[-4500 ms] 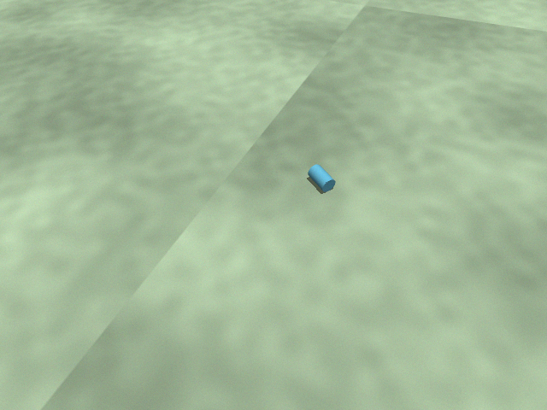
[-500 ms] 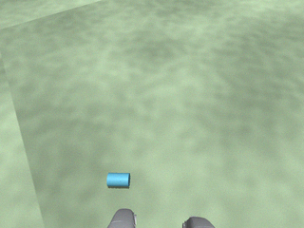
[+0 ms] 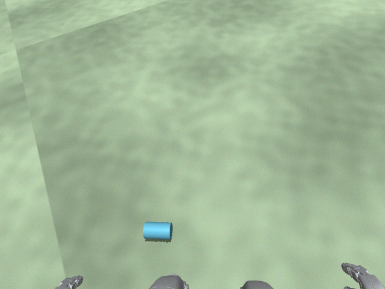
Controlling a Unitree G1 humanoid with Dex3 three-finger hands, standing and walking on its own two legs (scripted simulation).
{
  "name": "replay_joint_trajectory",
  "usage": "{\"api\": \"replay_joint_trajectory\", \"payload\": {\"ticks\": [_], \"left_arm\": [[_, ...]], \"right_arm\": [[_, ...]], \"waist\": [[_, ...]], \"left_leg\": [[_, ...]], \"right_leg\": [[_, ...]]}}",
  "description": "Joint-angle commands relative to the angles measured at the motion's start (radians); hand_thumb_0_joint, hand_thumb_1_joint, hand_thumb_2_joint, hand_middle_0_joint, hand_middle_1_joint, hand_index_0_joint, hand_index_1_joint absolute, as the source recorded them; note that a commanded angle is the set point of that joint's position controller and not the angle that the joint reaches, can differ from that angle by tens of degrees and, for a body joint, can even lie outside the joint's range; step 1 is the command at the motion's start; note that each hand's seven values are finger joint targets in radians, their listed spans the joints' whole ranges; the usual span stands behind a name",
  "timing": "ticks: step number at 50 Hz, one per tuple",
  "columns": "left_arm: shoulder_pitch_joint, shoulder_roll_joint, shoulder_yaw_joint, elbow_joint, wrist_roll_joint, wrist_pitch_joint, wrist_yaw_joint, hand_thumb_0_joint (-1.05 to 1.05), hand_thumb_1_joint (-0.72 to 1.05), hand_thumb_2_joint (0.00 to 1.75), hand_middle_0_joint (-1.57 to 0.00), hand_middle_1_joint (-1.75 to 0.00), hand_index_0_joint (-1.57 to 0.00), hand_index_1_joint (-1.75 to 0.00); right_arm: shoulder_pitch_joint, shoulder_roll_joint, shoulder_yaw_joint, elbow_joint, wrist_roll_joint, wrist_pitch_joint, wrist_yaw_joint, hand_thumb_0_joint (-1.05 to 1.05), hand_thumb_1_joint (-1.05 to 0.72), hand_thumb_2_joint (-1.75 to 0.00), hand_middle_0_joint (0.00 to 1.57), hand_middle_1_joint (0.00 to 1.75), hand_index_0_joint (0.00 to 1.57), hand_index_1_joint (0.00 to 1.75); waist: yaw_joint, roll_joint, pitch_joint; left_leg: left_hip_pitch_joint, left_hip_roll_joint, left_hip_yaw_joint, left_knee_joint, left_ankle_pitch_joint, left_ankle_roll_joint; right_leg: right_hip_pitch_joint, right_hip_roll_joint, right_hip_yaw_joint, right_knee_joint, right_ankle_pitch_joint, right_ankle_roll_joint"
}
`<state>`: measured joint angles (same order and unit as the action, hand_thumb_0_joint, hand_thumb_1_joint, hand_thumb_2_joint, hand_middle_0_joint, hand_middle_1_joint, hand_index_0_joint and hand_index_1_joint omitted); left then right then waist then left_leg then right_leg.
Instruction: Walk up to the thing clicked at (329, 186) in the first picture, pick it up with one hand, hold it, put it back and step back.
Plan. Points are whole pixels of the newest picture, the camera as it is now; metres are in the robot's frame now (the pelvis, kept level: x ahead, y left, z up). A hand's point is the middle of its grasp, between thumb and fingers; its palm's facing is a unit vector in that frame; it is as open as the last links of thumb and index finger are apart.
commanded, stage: walk up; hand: left
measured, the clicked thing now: (158, 230) +0.44 +0.26 -0.70
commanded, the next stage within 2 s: none
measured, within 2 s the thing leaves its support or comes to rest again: neither
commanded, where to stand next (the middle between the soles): +0.11 +0.01 m, yaw +0 degrees
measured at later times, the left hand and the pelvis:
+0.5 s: hand out of the picture +0.07 +0.27 -0.12, palm faces -0.01 -0.93 -0.36, open 7.4 cm; pelvis +0.00 +0.01 +0.03, yaw +1 degrees
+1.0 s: hand out of the picture +0.12 +0.26 -0.11, palm faces +0.01 -0.93 -0.36, open 7.4 cm; pelvis +0.02 +0.01 +0.04, yaw +1 degrees
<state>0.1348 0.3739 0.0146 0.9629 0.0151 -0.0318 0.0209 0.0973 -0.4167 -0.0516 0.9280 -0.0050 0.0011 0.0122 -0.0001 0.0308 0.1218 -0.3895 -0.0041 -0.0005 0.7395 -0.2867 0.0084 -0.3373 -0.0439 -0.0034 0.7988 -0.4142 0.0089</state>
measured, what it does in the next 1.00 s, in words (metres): stands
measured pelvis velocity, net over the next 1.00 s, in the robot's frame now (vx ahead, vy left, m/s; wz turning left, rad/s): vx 0.02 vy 0.01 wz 0.02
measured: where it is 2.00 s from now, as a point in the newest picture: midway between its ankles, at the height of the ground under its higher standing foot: outside the picture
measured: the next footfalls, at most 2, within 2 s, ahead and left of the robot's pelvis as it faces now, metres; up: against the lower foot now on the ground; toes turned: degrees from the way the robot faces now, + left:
left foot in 1.62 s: +0.19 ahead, +0.22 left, +0.00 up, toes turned +5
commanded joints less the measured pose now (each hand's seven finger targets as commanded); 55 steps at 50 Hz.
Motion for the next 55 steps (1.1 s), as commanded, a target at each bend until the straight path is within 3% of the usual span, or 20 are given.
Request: {"api": "replay_joint_trajectory", "payload": {"ticks": [1, 2, 3, 5, 6, 10, 12, 16, 20, 24, 27, 30, 40, 47, 49, 55], "left_arm": [[-0.033, 0.217, 0.057, -0.067, -0.003, -0.028, 0.01, 0.0, 0.9, 0.9, -0.2, -0.3, -0.2, -0.3], [-0.025, 0.221, 0.057, -0.045, -0.003, -0.025, 0.009, 0.0, 0.9, 0.9, -0.2, -0.3, -0.2, -0.3], [-0.04, 0.216, 0.054, -0.03, 0.004, -0.026, 0.007, 0.0, 0.9, 0.9, -0.2, -0.3, -0.2, -0.3], [-0.074, 0.245, 0.059, -0.025, 0.005, -0.028, 0.002, 0.0, 0.9, 0.9, -0.2, -0.3, -0.2, -0.3], [-0.091, 0.253, 0.058, -0.026, 0.004, -0.027, 0.0, 0.0, 0.9, 0.9, -0.2, -0.3, -0.2, -0.3], [-0.084, 0.231, 0.05, 0.008, -0.004, -0.023, -0.004, 0.0, 0.9, 0.9, -0.2, -0.3, -0.2, -0.3], [-0.089, 0.223, 0.049, 0.028, -0.005, -0.018, -0.007, 0.0, 0.9, 0.9, -0.2, -0.3, -0.2, -0.3], [-0.068, 0.215, 0.049, 0.06, -0.007, -0.017, -0.013, 0.0, 0.9, 0.9, -0.2, -0.3, -0.2, -0.3], [-0.085, 0.217, 0.049, 0.077, -0.004, -0.019, -0.014, 0.0, 0.9, 0.9, -0.2, -0.3, -0.2, -0.3], [-0.094, 0.209, 0.046, 0.087, -0.002, -0.028, -0.011, 0.0, 0.9, 0.9, -0.2, -0.3, -0.2, -0.3], [-0.1, 0.21, 0.045, 0.094, -0.009, -0.029, -0.009, 0.0, 0.9, 0.9, -0.2, -0.3, -0.2, -0.3], [-0.1, 0.206, 0.044, 0.11, -0.011, -0.026, -0.005, 0.0, 0.9, 0.9, -0.2, -0.3, -0.2, -0.3], [-0.127, 0.197, 0.041, 0.12, -0.007, -0.015, -0.006, 0.0, 0.9, 0.9, -0.2, -0.3, -0.2, -0.3], [-0.122, 0.198, 0.043, 0.121, -0.007, -0.015, -0.005, 0.0, 0.9, 0.9, -0.2, -0.3, -0.2, -0.3], [-0.138, 0.201, 0.045, 0.115, -0.003, -0.014, -0.004, 0.0, 0.9, 0.9, -0.2, -0.3, -0.2, -0.3], [-0.133, 0.197, 0.044, 0.118, -0.003, -0.011, -0.005, 0.0, 0.9, 0.9, -0.2, -0.3, -0.2, -0.3]], "right_arm": [[-0.001, -0.199, -0.042, -0.035, -0.002, -0.034, -0.005, 0.0, -0.9, -0.9, 0.2, 0.3, 0.2, 0.3], [-0.025, -0.191, -0.037, -0.033, 0.002, -0.029, -0.001, 0.0, -0.9, -0.9, 0.2, 0.3, 0.2, 0.3], [-0.038, -0.173, -0.03, -0.019, 0.001, -0.023, 0.001, 0.0, -0.9, -0.9, 0.2, 0.3, 0.2, 0.3], [-0.044, -0.173, -0.022, -0.002, -0.001, -0.016, 0.003, 0.0, -0.9, -0.9, 0.2, 0.3, 0.2, 0.3], [-0.029, -0.177, -0.023, 0.011, -0.005, -0.015, 0.003, 0.0, -0.9, -0.9, 0.2, 0.3, 0.2, 0.3], [-0.066, -0.192, -0.017, 0.039, -0.011, -0.017, 0.01, 0.0, -0.9, -0.9, 0.2, 0.3, 0.2, 0.3], [-0.071, -0.182, -0.014, 0.053, -0.012, -0.017, 0.012, 0.0, -0.9, -0.9, 0.2, 0.3, 0.2, 0.3], [-0.074, -0.175, -0.006, 0.072, -0.012, -0.015, 0.013, 0.0, -0.9, -0.9, 0.2, 0.3, 0.2, 0.3], [-0.052, -0.167, -0.01, 0.098, -0.012, -0.013, 0.012, 0.0, -0.9, -0.9, 0.2, 0.3, 0.2, 0.3], [-0.048, -0.158, -0.007, 0.111, -0.006, -0.021, 0.009, 0.0, -0.9, -0.9, 0.2, 0.3, 0.2, 0.3], [-0.048, -0.15, -0.003, 0.12, -0.001, -0.026, 0.003, 0.0, -0.9, -0.9, 0.2, 0.3, 0.2, 0.3], [-0.055, -0.147, -0.006, 0.128, 0.003, -0.023, -0.001, 0.0, -0.9, -0.9, 0.2, 0.3, 0.2, 0.3], [-0.078, -0.144, -0.011, 0.143, -0.001, -0.014, -0.002, 0.0, -0.9, -0.9, 0.2, 0.3, 0.2, 0.3], [-0.089, -0.138, -0.009, 0.141, -0.002, -0.018, -0.003, 0.0, -0.9, -0.9, 0.2, 0.3, 0.2, 0.3], [-0.083, -0.145, -0.012, 0.14, -0.002, -0.016, -0.005, 0.0, -0.9, -0.9, 0.2, 0.3, 0.2, 0.3], [-0.09, -0.143, -0.011, 0.141, -0.003, -0.014, -0.004, 0.0, -0.9, -0.9, 0.2, 0.3, 0.2, 0.3]], "waist": [[0.008, -0.048, -0.206], [0.021, -0.044, -0.184], [0.019, -0.056, -0.165], [0.0, -0.071, -0.149], [-0.012, -0.073, -0.144], [0.006, 0.002, -0.118], [0.008, 0.019, -0.084], [0.019, 0.03, -0.072], [0.003, 0.016, -0.081], [-0.003, -0.008, -0.164], [-0.001, -0.017, -0.175], [-0.001, -0.025, -0.186], [-0.003, -0.016, -0.151], [0.002, -0.016, -0.181], [-0.004, -0.023, -0.196], [-0.002, -0.013, -0.159]], "left_leg": [[0.175, 0.166, -0.228, -0.158, 0.186, 0.125], [0.091, 0.168, -0.231, -0.185, 0.073, 0.123], [0.054, 0.143, -0.203, -0.199, 0.014, 0.09], [0.078, 0.092, -0.143, -0.197, -0.027, 0.055], [0.102, 0.084, -0.139, -0.203, -0.051, 0.05], [0.089, 0.114, -0.178, -0.299, -0.109, 0.058], [0.049, 0.128, -0.205, -0.369, -0.198, 0.052], [0.027, 0.127, -0.207, -0.413, -0.247, 0.037], [0.078, 0.111, -0.185, -0.406, -0.192, 0.024], [0.157, 0.111, -0.152, -0.375, 0.009, 0.027], [0.196, 0.112, -0.129, -0.359, 0.184, 0.022], [0.237, 0.121, -0.119, -0.343, 0.313, 0.026], [0.225, 0.119, -0.13, -0.407, 0.211, 0.016], [0.255, 0.121, -0.114, -0.399, 0.331, 0.014], [0.252, 0.121, -0.108, -0.395, 0.337, 0.017], [0.24, 0.115, -0.121, -0.419, 0.27, 0.013]], "right_leg": [[-0.037, -0.033, 0.102, -0.152, 0.146, -0.052], [0.027, -0.031, 0.1, -0.191, 0.039, -0.054], [0.061, -0.049, 0.129, -0.259, -0.006, -0.064], [0.03, -0.092, 0.186, -0.317, -0.027, -0.086], [0.006, -0.101, 0.192, -0.321, -0.032, -0.091], [0.042, -0.054, 0.112, -0.336, -0.008, -0.07], [0.06, -0.037, 0.092, -0.352, -0.043, -0.064], [0.108, -0.035, 0.092, -0.397, -0.034, -0.06], [0.094, -0.052, 0.112, -0.457, -0.047, -0.057], [0.164, -0.073, 0.102, -0.467, 0.132, -0.05], [0.185, -0.084, 0.09, -0.453, 0.268, -0.041], [0.198, -0.087, 0.073, -0.457, 0.336, -0.035], [0.208, -0.085, 0.059, -0.501, 0.27, -0.029], [0.247, -0.09, 0.047, -0.501, 0.343, -0.023], [0.271, -0.093, 0.044, -0.497, 0.362, -0.025], [0.243, -0.088, 0.045, -0.512, 0.287, -0.023]]}}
